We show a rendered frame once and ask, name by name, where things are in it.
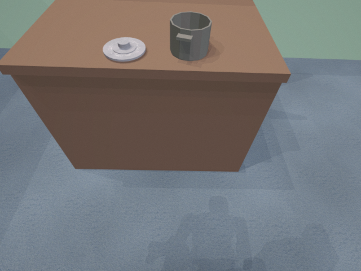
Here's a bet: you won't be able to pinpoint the lid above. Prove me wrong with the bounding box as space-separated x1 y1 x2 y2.
103 37 146 62

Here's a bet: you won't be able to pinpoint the table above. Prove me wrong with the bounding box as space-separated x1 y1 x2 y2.
0 0 291 172

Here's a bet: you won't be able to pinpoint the knob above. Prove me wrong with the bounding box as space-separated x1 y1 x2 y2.
117 39 130 49

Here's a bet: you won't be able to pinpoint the pot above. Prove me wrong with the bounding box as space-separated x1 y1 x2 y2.
170 11 212 61

